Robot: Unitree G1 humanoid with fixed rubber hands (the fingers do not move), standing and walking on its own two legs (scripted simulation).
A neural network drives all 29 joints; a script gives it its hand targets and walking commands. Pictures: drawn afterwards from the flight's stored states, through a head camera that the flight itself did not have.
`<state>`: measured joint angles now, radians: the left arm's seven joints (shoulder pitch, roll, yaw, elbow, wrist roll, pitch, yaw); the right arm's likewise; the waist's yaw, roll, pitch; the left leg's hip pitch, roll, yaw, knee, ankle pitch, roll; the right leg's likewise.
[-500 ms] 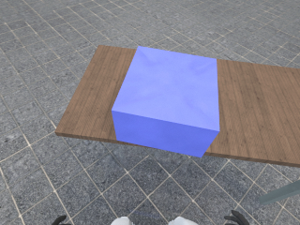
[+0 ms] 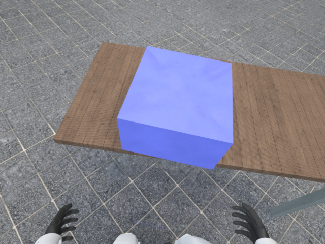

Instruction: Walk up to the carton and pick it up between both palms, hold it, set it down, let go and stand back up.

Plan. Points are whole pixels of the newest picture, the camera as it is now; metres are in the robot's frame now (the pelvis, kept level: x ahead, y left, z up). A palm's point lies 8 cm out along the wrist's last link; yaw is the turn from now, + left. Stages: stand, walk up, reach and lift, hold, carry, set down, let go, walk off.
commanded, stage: reach and lift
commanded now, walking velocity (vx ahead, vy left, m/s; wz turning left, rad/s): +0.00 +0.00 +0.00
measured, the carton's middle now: (178, 105) +0.51 +0.00 -0.01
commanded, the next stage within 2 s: none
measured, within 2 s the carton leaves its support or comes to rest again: neither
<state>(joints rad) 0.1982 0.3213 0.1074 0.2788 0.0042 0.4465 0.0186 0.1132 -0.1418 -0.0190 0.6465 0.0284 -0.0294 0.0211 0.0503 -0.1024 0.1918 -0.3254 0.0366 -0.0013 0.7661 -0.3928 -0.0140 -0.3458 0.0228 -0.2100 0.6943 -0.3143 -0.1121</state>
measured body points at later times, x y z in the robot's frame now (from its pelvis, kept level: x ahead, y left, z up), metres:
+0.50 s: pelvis +0.03 +0.02 +0.03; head +0.03 +0.06 +0.47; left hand +0.19 +0.28 -0.06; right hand +0.20 -0.20 -0.04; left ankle +0.01 +0.13 -0.71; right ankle +0.05 -0.05 -0.71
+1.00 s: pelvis +0.03 +0.05 +0.02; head +0.01 +0.07 +0.47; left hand +0.22 +0.27 -0.03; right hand +0.21 -0.21 -0.02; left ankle +0.01 +0.13 -0.71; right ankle +0.05 -0.05 -0.71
